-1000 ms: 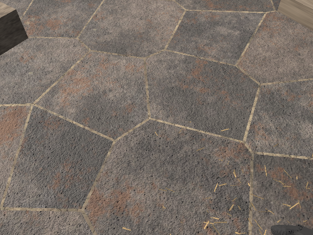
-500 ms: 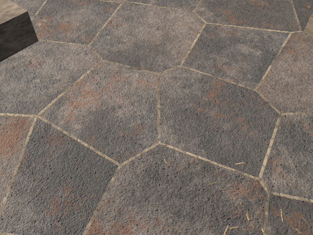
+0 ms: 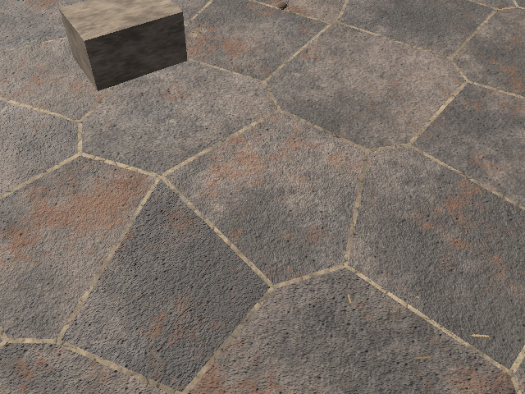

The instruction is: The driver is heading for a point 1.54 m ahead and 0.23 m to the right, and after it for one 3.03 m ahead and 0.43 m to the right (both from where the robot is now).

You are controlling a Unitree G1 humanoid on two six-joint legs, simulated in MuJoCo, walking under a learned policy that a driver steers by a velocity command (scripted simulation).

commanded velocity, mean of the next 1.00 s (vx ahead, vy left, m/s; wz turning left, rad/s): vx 0.32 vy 0.00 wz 0.03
